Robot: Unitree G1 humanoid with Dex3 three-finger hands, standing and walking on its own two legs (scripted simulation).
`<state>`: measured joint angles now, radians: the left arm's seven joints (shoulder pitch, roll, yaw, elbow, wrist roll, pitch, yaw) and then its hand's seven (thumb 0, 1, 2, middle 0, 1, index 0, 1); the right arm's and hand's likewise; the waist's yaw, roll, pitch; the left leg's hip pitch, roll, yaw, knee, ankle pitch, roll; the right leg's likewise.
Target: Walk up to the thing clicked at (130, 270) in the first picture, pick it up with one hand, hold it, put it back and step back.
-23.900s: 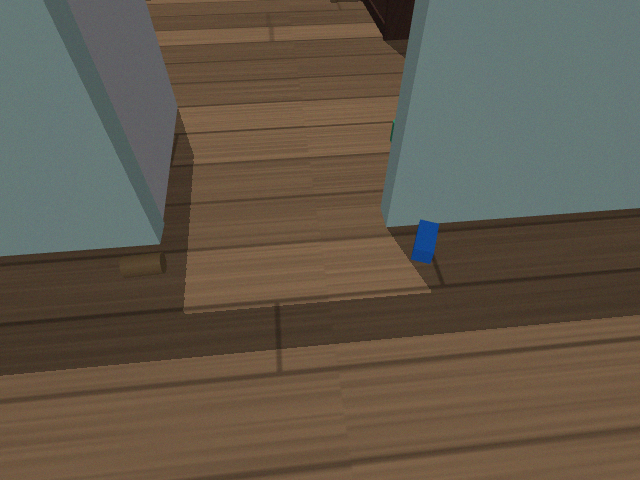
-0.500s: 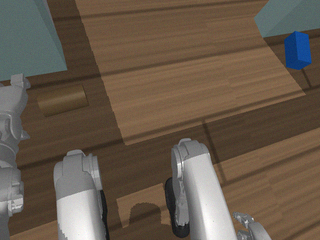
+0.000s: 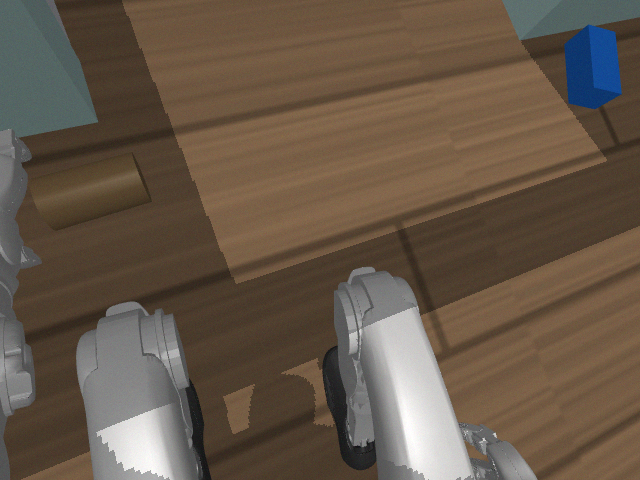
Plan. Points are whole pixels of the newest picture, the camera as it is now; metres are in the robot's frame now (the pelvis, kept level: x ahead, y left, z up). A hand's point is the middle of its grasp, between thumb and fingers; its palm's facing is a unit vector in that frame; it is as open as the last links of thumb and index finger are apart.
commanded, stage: rise first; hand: left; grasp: from above
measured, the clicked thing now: (95, 190) +0.52 +0.27 -0.30
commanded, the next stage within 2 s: approach in 1.66 s
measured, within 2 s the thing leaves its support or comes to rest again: neither
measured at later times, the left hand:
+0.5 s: hand (24, 208) +0.46 +0.31 -0.18, palm faces -0.40 -0.13 -0.91, open 14.2 cm
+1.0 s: hand (34, 197) +0.47 +0.31 -0.19, palm faces -0.40 -0.13 -0.91, open 14.3 cm
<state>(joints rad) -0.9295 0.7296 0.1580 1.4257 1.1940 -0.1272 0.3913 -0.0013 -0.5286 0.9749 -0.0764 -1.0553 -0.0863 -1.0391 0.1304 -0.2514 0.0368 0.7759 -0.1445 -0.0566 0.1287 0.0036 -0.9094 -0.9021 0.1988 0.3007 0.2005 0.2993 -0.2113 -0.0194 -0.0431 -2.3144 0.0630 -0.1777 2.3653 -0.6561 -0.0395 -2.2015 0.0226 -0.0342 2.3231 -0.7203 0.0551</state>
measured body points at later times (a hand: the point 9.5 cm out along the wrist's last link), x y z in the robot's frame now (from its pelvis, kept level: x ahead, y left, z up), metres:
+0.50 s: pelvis +0.00 +0.00 -0.01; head +0.24 +0.07 +0.36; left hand +0.47 +0.32 -0.13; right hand +0.06 -0.27 -0.12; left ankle +0.08 +0.14 -0.30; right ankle +0.09 -0.13 -0.30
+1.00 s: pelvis +0.00 +0.00 -0.02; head +0.24 +0.07 +0.35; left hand +0.49 +0.31 -0.14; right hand +0.03 -0.27 -0.12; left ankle +0.08 +0.14 -0.30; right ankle +0.09 -0.13 -0.30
